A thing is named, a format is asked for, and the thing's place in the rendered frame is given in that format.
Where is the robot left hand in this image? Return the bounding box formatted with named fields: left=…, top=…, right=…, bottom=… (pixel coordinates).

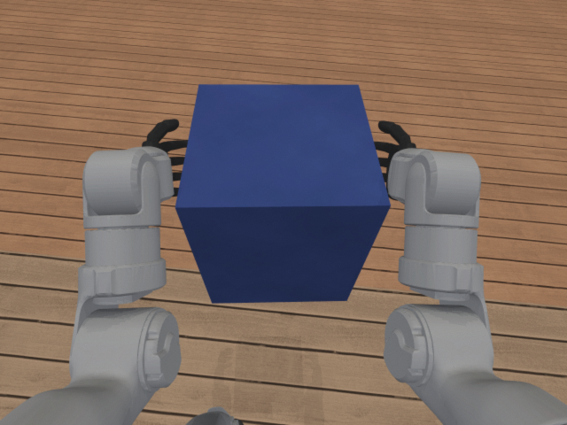
left=142, top=119, right=188, bottom=197

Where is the left robot shin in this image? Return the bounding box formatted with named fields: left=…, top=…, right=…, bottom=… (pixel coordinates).
left=207, top=406, right=230, bottom=417

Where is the robot left upper arm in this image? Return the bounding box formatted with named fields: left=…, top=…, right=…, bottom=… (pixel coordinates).
left=0, top=307, right=182, bottom=425

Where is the robot right upper arm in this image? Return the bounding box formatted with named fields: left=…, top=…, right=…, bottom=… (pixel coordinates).
left=384, top=304, right=567, bottom=425

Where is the right robot forearm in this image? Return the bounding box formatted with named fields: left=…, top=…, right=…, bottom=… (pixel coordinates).
left=387, top=148, right=493, bottom=348

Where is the left robot forearm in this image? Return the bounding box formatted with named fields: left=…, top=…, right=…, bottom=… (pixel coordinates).
left=69, top=146, right=174, bottom=378

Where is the carton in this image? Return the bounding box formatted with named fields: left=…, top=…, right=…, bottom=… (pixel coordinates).
left=175, top=84, right=391, bottom=304

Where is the robot right hand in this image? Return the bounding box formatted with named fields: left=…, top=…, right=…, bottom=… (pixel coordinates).
left=374, top=120, right=416, bottom=201

